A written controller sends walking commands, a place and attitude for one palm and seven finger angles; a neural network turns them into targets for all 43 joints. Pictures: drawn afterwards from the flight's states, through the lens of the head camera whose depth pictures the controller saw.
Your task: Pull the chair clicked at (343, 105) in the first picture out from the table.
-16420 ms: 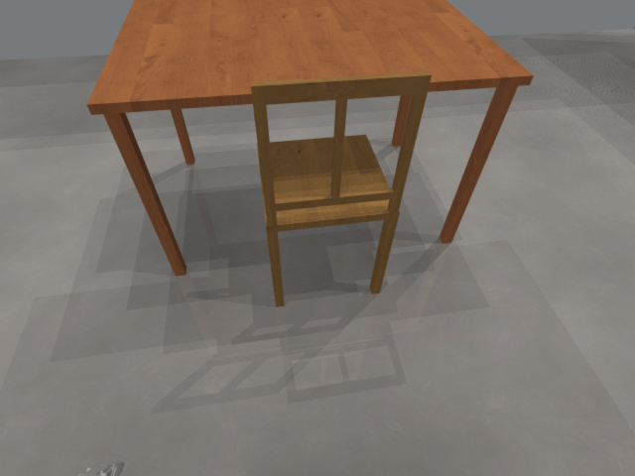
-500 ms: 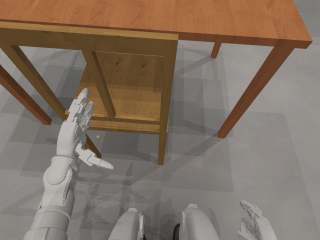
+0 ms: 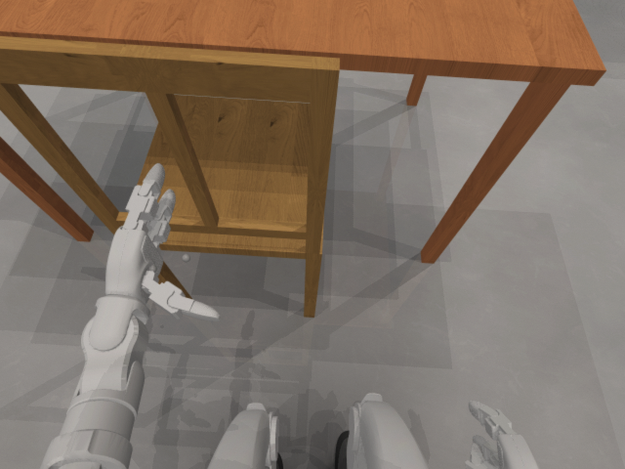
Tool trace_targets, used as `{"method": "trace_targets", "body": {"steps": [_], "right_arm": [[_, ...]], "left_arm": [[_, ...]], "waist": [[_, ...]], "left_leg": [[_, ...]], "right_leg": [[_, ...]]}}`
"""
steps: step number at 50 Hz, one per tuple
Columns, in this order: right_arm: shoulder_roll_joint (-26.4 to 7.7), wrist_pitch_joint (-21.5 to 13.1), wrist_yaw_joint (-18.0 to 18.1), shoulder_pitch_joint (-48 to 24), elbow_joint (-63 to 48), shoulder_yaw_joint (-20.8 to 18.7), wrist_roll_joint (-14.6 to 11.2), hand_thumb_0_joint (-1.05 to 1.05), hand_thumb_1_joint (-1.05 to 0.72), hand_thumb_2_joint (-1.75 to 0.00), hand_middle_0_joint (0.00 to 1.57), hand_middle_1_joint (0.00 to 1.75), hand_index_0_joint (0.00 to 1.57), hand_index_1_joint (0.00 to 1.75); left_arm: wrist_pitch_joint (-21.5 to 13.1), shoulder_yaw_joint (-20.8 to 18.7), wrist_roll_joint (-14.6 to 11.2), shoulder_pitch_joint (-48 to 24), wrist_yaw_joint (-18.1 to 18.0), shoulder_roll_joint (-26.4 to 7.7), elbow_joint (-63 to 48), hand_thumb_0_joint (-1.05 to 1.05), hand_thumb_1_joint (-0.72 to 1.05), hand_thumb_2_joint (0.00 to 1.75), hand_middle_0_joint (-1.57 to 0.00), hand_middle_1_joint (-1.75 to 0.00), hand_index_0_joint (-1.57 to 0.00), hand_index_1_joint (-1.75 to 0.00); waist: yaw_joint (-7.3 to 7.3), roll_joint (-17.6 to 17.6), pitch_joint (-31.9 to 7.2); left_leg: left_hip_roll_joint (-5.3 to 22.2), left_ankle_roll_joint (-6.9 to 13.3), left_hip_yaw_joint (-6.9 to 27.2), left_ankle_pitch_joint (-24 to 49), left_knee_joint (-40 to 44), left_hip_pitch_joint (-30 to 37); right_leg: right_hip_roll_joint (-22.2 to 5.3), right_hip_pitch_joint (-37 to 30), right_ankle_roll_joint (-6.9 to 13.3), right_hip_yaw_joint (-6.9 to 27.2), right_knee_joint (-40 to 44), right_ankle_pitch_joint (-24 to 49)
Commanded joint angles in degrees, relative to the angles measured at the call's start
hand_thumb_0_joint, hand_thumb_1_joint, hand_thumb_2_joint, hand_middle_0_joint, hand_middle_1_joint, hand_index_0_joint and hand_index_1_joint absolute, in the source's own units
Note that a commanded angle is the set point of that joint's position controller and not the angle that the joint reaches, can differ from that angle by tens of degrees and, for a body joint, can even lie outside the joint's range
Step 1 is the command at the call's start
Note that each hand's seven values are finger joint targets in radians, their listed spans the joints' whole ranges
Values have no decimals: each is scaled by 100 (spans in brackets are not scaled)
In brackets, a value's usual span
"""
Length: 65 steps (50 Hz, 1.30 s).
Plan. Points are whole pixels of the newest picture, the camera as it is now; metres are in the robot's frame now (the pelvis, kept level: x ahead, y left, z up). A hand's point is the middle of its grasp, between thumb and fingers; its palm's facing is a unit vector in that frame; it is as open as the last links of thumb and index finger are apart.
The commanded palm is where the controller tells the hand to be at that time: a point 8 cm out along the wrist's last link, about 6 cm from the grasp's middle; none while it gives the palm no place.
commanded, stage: aim the fingers beside a spindle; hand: left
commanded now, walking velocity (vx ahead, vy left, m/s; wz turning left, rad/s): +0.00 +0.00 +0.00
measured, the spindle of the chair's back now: (191, 170) +0.51 +0.18 +0.01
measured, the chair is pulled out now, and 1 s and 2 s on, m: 0.00 0.00 0.00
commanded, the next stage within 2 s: push the fingers through the gap in 0.22 s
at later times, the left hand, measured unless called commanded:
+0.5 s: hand (187, 247) +0.38 +0.16 +0.02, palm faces -0.06 -1.00 -0.04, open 17.0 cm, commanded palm +0.37 +0.22 +0.02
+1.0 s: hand (195, 213) +0.43 +0.16 +0.02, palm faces -0.06 -1.00 -0.04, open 17.0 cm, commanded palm +0.41 +0.21 +0.02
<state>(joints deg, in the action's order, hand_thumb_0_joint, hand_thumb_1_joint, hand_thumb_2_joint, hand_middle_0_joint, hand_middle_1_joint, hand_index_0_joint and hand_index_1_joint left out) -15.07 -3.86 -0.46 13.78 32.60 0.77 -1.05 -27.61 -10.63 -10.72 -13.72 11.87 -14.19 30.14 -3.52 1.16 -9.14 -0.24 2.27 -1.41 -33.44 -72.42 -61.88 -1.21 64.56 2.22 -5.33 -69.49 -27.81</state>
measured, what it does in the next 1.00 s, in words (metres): stands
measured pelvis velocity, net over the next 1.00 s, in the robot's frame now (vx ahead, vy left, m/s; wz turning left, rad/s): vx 0.00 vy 0.01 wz -0.01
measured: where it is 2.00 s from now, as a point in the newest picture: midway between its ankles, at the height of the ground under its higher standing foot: outside the picture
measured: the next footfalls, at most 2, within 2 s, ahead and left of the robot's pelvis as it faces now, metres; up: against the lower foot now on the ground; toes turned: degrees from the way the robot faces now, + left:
none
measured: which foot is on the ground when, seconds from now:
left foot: down 0.00-1.00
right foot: down 0.00-1.00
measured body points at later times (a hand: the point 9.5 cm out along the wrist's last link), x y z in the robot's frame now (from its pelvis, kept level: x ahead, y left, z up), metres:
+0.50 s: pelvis +0.00 +0.00 +0.00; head +0.12 +0.01 +0.43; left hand +0.38 +0.22 +0.02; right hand +0.14 -0.25 -0.11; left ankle +0.01 +0.09 -0.63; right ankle +0.05 -0.10 -0.63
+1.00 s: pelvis +0.00 +0.01 +0.00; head +0.13 +0.02 +0.43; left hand +0.43 +0.21 +0.03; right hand +0.09 -0.26 -0.12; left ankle +0.01 +0.09 -0.63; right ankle +0.05 -0.10 -0.63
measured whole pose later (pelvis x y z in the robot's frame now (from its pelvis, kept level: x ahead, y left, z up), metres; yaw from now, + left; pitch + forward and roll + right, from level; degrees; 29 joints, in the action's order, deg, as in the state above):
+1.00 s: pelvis +0.00 +0.01 +0.00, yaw +0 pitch +24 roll -2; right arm -15.3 -2.2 -0.9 15.6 34.8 1.0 -0.4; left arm -28.7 -13.8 -8.5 -30.7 11.5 -17.2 46.5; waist -5.8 1.3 -8.6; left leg -0.2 2.7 -1.5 -33.3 -73.3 -64.5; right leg -1.1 67.0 1.8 -5.2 -69.7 -27.3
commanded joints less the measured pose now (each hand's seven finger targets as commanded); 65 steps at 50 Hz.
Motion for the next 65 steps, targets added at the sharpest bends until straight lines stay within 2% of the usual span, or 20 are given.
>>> {"method": "trace_targets", "body": {"steps": [1,5,7,11,15,17,19,32,36,38,40,43,45,46,50,55,57,59,60,65], "right_arm": [[-821,-264,78,223,-592,-364,-4,0,-90,-90,20,30,20,30],[-837,-263,67,221,-631,-364,2,0,-90,-90,20,30,20,30],[-818,-253,63,213,-624,-363,-4,0,-90,-90,20,30,20,30],[-817,-221,61,210,-678,-353,10,0,-90,-90,20,30,20,30],[-809,-223,50,184,-672,-346,-7,0,-90,-90,20,30,20,30],[-833,-225,72,196,-624,-348,-8,0,-90,-90,20,30,20,30],[-837,-256,99,218,-585,-348,-7,0,-90,-90,20,30,20,30],[-848,-134,41,427,-498,-352,41,0,-90,-90,20,30,20,30],[-850,-82,10,496,-449,-356,41,0,-90,-90,20,30,20,30],[-873,-55,14,533,-415,-354,44,0,-90,-90,20,30,20,30],[-860,-43,20,536,-407,-333,51,0,-90,-90,20,30,20,30],[-878,-58,31,599,-334,-346,68,0,-90,-90,20,30,20,30],[-898,-62,30,685,-304,-356,85,0,-90,-90,20,30,20,30],[-882,-47,22,680,-280,-355,79,0,-90,-90,20,30,20,30],[-938,11,29,773,-194,-343,97,0,-90,-90,20,30,20,30],[-932,75,-8,878,-207,-348,147,0,-90,-90,20,30,20,30],[-940,133,-20,903,-206,-336,148,0,-90,-90,20,30,20,30],[-918,165,-24,933,-187,-321,147,0,-90,-90,20,30,20,30],[-954,188,-23,965,-178,-326,157,0,-90,-90,20,30,20,30],[-953,258,-29,1052,-162,-313,184,0,-90,-90,20,30,20,30]], "left_arm": [[-373,-193,-84,-1406,67,-778,-1016,0,-50,30,-6,-8,-6,-8],[-330,-268,-70,-1354,53,-840,-976,0,-50,30,-6,-8,-6,-8],[-344,-176,-64,-1539,33,-760,-1026,0,-50,30,-6,-8,-6,-8],[-366,-503,-60,-1358,-13,-1089,-1059,0,-50,30,-6,-8,-6,-8],[-339,-345,-85,-1287,35,-894,-1021,0,-50,30,-6,-8,-6,-8],[-340,-258,-64,-1617,49,-871,-973,0,-50,30,-6,-8,-6,-8],[-383,-105,-36,-2044,56,-777,-1025,0,-50,30,-6,-8,-6,-8],[-327,-373,52,-2388,-55,-1033,-502,0,-50,30,-6,-8,-6,-8],[-335,-374,69,-2543,-83,-989,-230,0,-50,30,-6,-8,-6,-8],[-360,-590,87,-2617,-100,-1226,-57,0,-50,30,-6,-8,-6,-8],[-409,-487,128,-2919,-93,-1155,61,0,-50,30,-6,-8,-6,-8],[-510,-421,138,-3383,-67,-1128,100,0,-50,30,-6,-8,-6,-8],[-545,-524,154,-3422,-35,-1274,162,0,-50,30,-6,-8,-6,-8],[-520,-443,142,-3411,-22,-1134,346,0,-50,30,-6,-8,-6,-8],[-500,-580,242,-3908,-40,-1348,867,0,-50,30,-6,-8,-6,-8],[-579,-741,261,-4221,-93,-1495,901,0,-50,30,-6,-8,-6,-8],[-557,-869,296,-4110,-96,-1643,1148,0,-50,30,-6,-8,-6,-8],[-547,-749,308,-4395,-73,-1493,1329,0,-50,30,-6,-8,-6,-8],[-562,-922,331,-4400,-92,-1702,1369,0,-50,30,-6,-8,-6,-8],[-628,-944,377,-4794,-65,-1772,1545,0,-50,30,-6,-8,-6,-8]], "waist": [[-109,47,-2257],[-21,154,-2327],[-72,63,-2330],[32,14,-2452],[-39,139,-2253],[-142,0,-2203],[-228,205,-2207],[-108,324,-2707],[-212,121,-2470],[-183,11,-2401],[-262,121,-2345],[-337,279,-2531],[-284,405,-2714],[-336,336,-2626],[-396,311,-2463],[-372,486,-2960],[-377,297,-2864],[-490,251,-2660],[-435,283,-2718],[-537,356,-2828]], "left_leg": [[-17,-93,367,1807,983,929],[-24,-112,398,1829,1017,1019],[-19,-107,406,1852,1003,1024],[-39,-105,364,1917,996,888],[-16,-117,380,1855,1023,976],[-10,-102,389,1690,980,888],[1,-103,446,1697,961,1042],[3,-175,455,2330,974,1283],[13,-149,435,2208,963,1090],[-2,-131,399,1990,963,919],[-16,-117,391,1838,964,875],[-1,-122,434,1907,928,1091],[11,-157,469,2150,939,1281],[11,-145,465,2147,920,1242],[9,-135,498,1903,910,1030],[6,-144,490,2289,836,1269],[8,-120,449,2251,806,1057],[13,-88,454,2131,795,927],[17,-100,457,2155,798,940],[14,-72,453,2109,736,922]], "right_leg": [[78,-1868,-73,494,828,1387],[82,-1820,-48,465,795,1319],[83,-1824,-57,460,788,1362],[87,-2119,-56,519,765,1523],[104,-1857,-55,467,807,1390],[98,-1784,-72,479,821,1263],[101,-1532,-58,441,784,1158],[99,-1802,-39,426,693,1659],[115,-1743,-59,424,728,1628],[123,-1836,-55,470,774,1516],[125,-1737,-57,490,788,1378],[124,-1597,-49,473,771,1355],[136,-1620,-28,456,727,1477],[134,-1569,-41,446,748,1493],[135,-1388,-33,428,709,1263],[147,-1506,-35,446,647,1563],[158,-1618,-48,483,664,1633],[167,-1500,-53,473,665,1562],[165,-1522,-51,481,651,1567],[178,-1478,-65,511,647,1560]]}}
